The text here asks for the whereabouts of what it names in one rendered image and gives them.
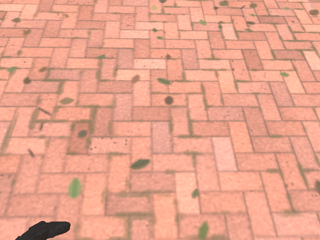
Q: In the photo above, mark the robot left hand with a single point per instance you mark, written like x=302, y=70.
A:
x=45, y=230

